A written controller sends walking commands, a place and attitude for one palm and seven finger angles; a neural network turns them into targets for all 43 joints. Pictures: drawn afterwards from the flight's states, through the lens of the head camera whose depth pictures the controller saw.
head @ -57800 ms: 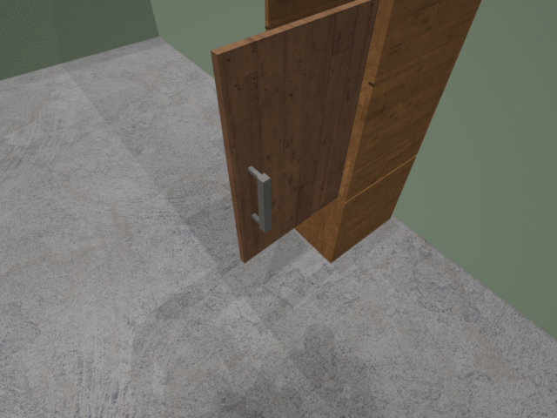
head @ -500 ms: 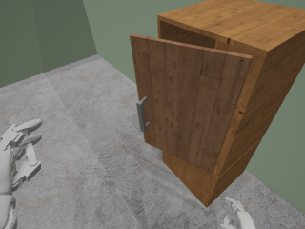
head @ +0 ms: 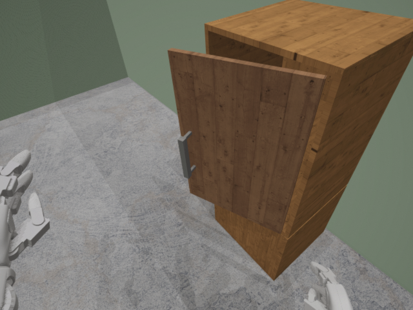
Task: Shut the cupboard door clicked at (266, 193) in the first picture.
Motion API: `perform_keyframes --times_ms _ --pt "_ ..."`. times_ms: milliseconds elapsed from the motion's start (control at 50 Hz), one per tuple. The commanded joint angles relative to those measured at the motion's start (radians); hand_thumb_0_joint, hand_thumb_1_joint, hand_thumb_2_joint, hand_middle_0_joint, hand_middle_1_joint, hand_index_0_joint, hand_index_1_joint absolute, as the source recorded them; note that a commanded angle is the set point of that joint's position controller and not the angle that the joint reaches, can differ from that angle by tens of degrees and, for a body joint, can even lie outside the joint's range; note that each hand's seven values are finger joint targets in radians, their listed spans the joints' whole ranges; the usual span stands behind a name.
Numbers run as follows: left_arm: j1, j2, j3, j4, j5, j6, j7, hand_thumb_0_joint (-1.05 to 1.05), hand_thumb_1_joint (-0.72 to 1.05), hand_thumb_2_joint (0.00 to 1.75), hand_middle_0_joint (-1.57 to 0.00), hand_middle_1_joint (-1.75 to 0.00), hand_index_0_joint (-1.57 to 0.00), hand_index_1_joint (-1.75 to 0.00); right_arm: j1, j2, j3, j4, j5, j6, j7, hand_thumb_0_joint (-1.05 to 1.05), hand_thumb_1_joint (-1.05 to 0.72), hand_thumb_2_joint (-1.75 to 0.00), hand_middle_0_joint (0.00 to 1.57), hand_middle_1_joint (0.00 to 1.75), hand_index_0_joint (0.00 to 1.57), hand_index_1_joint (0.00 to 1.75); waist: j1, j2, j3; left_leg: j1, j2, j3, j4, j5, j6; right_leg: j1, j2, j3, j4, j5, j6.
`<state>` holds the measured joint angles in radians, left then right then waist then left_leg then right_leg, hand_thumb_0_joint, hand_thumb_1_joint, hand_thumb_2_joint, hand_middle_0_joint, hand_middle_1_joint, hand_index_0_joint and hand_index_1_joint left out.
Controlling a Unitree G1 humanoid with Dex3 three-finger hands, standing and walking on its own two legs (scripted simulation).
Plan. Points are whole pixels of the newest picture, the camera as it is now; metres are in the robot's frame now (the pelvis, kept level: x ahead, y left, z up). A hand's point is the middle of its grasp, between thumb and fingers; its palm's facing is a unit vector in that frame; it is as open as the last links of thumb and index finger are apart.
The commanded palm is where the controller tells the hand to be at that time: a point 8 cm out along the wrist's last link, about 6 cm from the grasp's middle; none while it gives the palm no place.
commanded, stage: step back with the hand held close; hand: left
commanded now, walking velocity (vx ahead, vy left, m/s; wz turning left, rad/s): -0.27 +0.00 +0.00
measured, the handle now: (188, 155) +0.62 +0.15 -0.09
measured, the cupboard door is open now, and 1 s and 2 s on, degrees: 21 21 21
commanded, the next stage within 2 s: stop stepping back and stand still in 1.62 s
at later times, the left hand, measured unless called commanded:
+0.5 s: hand (17, 235) +0.17 +0.30 +0.16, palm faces +0.38 -0.78 -0.50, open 7.5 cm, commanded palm +0.11 +0.33 +0.17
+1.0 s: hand out of the picture +0.10 +0.30 +0.16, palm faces +0.45 -0.78 -0.43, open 7.5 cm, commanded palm +0.03 +0.34 +0.17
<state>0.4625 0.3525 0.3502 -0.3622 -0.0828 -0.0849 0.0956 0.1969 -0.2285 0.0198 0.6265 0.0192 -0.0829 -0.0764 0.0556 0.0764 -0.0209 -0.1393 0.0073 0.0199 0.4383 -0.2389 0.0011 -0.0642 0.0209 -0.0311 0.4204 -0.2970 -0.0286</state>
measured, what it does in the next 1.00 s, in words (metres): shifts its weight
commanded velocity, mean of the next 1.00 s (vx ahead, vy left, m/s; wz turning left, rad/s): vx -0.30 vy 0.00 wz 0.00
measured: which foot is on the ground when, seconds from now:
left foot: down 0.00-1.00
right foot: down 0.00-1.00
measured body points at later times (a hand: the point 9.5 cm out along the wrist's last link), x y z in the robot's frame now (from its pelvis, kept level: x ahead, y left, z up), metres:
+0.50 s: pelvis -0.04 +0.04 -0.01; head -0.03 +0.03 +0.44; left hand +0.14 +0.34 +0.19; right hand +0.13 -0.21 -0.09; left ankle +0.00 +0.12 -0.74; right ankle -0.04 -0.10 -0.74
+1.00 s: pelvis -0.10 +0.04 -0.02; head -0.09 +0.06 +0.43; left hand +0.07 +0.34 +0.19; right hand +0.05 -0.21 -0.10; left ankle +0.00 +0.12 -0.74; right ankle -0.04 -0.10 -0.74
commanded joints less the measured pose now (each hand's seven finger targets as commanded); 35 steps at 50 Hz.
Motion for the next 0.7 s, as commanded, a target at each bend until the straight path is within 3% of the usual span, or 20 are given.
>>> perform_keyframes --times_ms 0,40,80,120,160,180,240,280,300,360,380,400,460,480,560,580,600,660,680 --pt "-0.154 0.287 0.200 -0.214 0.006 -0.088 0.024 0.00 0.90 0.90 -0.20 -0.30 -0.20 -0.30 -0.140 -0.132 -0.049 -0.180 0.006 -0.030 -0.005 0.00 -0.90 -0.90 0.20 0.30 0.20 0.30 -0.032 -0.056 0.029 -0.020 0.024 -0.008 0.037 0.114 0.052 -0.194 -0.106 0.118 -0.159 0.240 0.036" --pt "-0.078 0.223 0.139 -0.150 0.011 -0.107 0.021 0.00 0.90 0.90 -0.20 -0.30 -0.20 -0.30 -0.136 -0.109 -0.050 -0.163 0.001 -0.004 -0.003 0.00 -0.90 -0.90 0.20 0.30 0.20 0.30 -0.039 -0.141 0.007 -0.049 0.009 -0.009 0.108 0.076 0.044 -0.214 -0.167 0.147 -0.166 0.269 0.020" --pt "-0.056 0.250 0.163 -0.186 0.011 -0.128 0.027 0.00 0.90 0.90 -0.20 -0.30 -0.20 -0.30 -0.134 -0.111 -0.056 -0.166 0.001 0.010 -0.005 0.00 -0.90 -0.90 0.20 0.30 0.20 0.30 -0.037 -0.115 -0.053 -0.070 0.015 -0.019 0.106 0.112 0.039 -0.158 -0.182 0.123 -0.105 0.379 0.005" --pt "-0.015 0.238 0.157 -0.209 0.009 -0.129 0.032 0.00 0.90 0.90 -0.20 -0.30 -0.20 -0.30 -0.129 -0.114 -0.060 -0.178 0.004 0.025 -0.012 0.00 -0.90 -0.90 0.20 0.30 0.20 0.30 -0.045 -0.039 -0.113 -0.027 0.030 -0.016 0.069 0.216 0.039 -0.142 -0.160 0.095 -0.042 0.432 0.012" --pt "-0.001 0.259 0.175 -0.245 0.007 -0.126 0.039 0.00 0.90 0.90 -0.20 -0.30 -0.20 -0.30 -0.128 -0.125 -0.063 -0.193 0.003 0.039 -0.020 0.00 -0.90 -0.90 0.20 0.30 0.20 0.30 -0.045 -0.011 -0.144 -0.008 0.049 -0.029 0.045 0.368 0.040 -0.121 -0.117 0.057 0.004 0.476 0.027" --pt "0.012 0.281 0.197 -0.247 0.006 -0.122 0.043 0.00 0.90 0.90 -0.20 -0.30 -0.20 -0.30 -0.133 -0.127 -0.064 -0.196 0.003 0.045 -0.025 0.00 -0.90 -0.90 0.20 0.30 0.20 0.30 -0.042 -0.016 -0.156 -0.002 0.058 -0.037 0.044 0.425 0.041 -0.114 -0.107 0.049 0.019 0.500 0.032" --pt "0.022 0.270 0.188 -0.262 0.003 -0.111 0.046 0.00 0.90 0.90 -0.20 -0.30 -0.20 -0.30 -0.122 -0.129 -0.065 -0.217 0.007 0.068 -0.028 0.00 -0.90 -0.90 0.20 0.30 0.20 0.30 -0.046 -0.027 -0.168 -0.022 0.074 -0.048 0.033 0.479 0.038 -0.096 -0.086 0.045 0.050 0.500 0.034" --pt "0.053 0.297 0.219 -0.248 0.003 -0.107 0.053 0.00 0.90 0.90 -0.20 -0.30 -0.20 -0.30 -0.122 -0.135 -0.069 -0.218 0.004 0.078 -0.030 0.00 -0.90 -0.90 0.20 0.30 0.20 0.30 -0.041 -0.036 -0.175 -0.051 0.079 -0.053 0.022 0.446 0.037 -0.085 -0.085 0.048 0.056 0.481 0.033" --pt "0.072 0.268 0.197 -0.233 0.000 -0.104 0.053 0.00 0.90 0.90 -0.20 -0.30 -0.20 -0.30 -0.118 -0.128 -0.067 -0.224 0.006 0.082 -0.029 0.00 -0.90 -0.90 0.20 0.30 0.20 0.30 -0.045 -0.051 -0.169 -0.073 0.083 -0.054 0.020 0.424 0.036 -0.082 -0.087 0.050 0.058 0.464 0.032" --pt "0.074 0.267 0.191 -0.245 0.000 -0.106 0.058 0.00 0.90 0.90 -0.20 -0.30 -0.20 -0.30 -0.114 -0.134 -0.069 -0.228 0.010 0.086 -0.027 0.00 -0.90 -0.90 0.20 0.30 0.20 0.30 -0.048 -0.060 -0.147 -0.125 0.082 -0.058 0.006 0.307 0.038 -0.101 -0.085 0.062 0.042 0.379 0.033" --pt "0.082 0.291 0.213 -0.251 0.002 -0.109 0.061 0.00 0.90 0.90 -0.20 -0.30 -0.20 -0.30 -0.121 -0.141 -0.070 -0.227 0.005 0.083 -0.029 0.00 -0.90 -0.90 0.20 0.30 0.20 0.30 -0.044 -0.041 -0.138 -0.147 0.084 -0.068 -0.009 0.267 0.040 -0.103 -0.080 0.063 0.039 0.341 0.033" --pt "0.086 0.267 0.192 -0.257 0.002 -0.114 0.061 0.00 0.90 0.90 -0.20 -0.30 -0.20 -0.30 -0.117 -0.136 -0.064 -0.228 0.007 0.081 -0.028 0.00 -0.90 -0.90 0.20 0.30 0.20 0.30 -0.047 -0.025 -0.137 -0.172 0.093 -0.080 -0.026 0.236 0.043 -0.094 -0.073 0.057 0.051 0.303 0.034" --pt "0.075 0.269 0.200 -0.278 0.008 -0.130 0.066 0.00 0.90 0.90 -0.20 -0.30 -0.20 -0.30 -0.114 -0.143 -0.063 -0.233 0.005 0.070 -0.029 0.00 -0.90 -0.90 0.20 0.30 0.20 0.30 -0.047 0.017 -0.112 -0.291 0.115 -0.116 -0.091 0.048 0.064 -0.049 -0.040 0.051 0.084 0.201 0.043" --pt "0.064 0.300 0.236 -0.295 0.017 -0.140 0.068 0.00 0.90 0.90 -0.20 -0.30 -0.20 -0.30 -0.120 -0.153 -0.066 -0.232 0.000 0.061 -0.031 0.00 -0.90 -0.90 0.20 0.30 0.20 0.30 -0.042 0.035 -0.111 -0.352 0.121 -0.134 -0.115 -0.030 0.072 -0.004 -0.030 0.050 0.103 0.192 0.045" --pt "0.041 0.266 0.221 -0.299 0.028 -0.165 0.071 0.00 0.90 0.90 -0.20 -0.30 -0.20 -0.30 -0.102 -0.154 -0.062 -0.233 -0.002 0.036 -0.031 0.00 -0.90 -0.90 0.20 0.30 0.20 0.30 -0.051 0.064 -0.065 -0.528 0.135 -0.162 -0.163 -0.300 0.093 0.056 -0.016 0.056 0.159 0.139 0.047" --pt "0.039 0.285 0.242 -0.296 0.036 -0.171 0.072 0.00 0.90 0.90 -0.20 -0.30 -0.20 -0.30 -0.100 -0.159 -0.064 -0.226 -0.006 0.028 -0.030 0.00 -0.90 -0.90 0.20 0.30 0.20 0.30 -0.048 0.068 -0.064 -0.552 0.140 -0.179 -0.177 -0.343 0.096 0.071 -0.007 0.055 0.168 0.125 0.047" --pt "0.034 0.251 0.215 -0.290 0.035 -0.175 0.071 0.00 0.90 0.90 -0.20 -0.30 -0.20 -0.30 -0.093 -0.151 -0.060 -0.227 -0.004 0.023 -0.029 0.00 -0.90 -0.90 0.20 0.30 0.20 0.30 -0.052 0.063 -0.053 -0.581 0.145 -0.182 -0.180 -0.372 0.098 0.074 -0.007 0.053 0.183 0.109 0.047" --pt "-0.002 0.243 0.207 -0.294 0.045 -0.186 0.075 0.00 0.90 0.90 -0.20 -0.30 -0.20 -0.30 -0.078 -0.158 -0.064 -0.218 -0.006 0.002 -0.026 0.00 -0.90 -0.90 0.20 0.30 0.20 0.30 -0.056 0.046 -0.048 -0.622 0.142 -0.177 -0.152 -0.437 0.101 0.067 -0.008 0.070 0.193 0.064 0.042" --pt "-0.015 0.271 0.231 -0.306 0.054 -0.192 0.075 0.00 0.90 0.90 -0.20 -0.30 -0.20 -0.30 -0.082 -0.163 -0.068 -0.211 -0.009 -0.007 -0.025 0.00 -0.90 -0.90 0.20 0.30 0.20 0.30 -0.053 0.053 -0.056 -0.614 0.139 -0.175 -0.143 -0.445 0.101 0.063 -0.011 0.078 0.186 0.050 0.041"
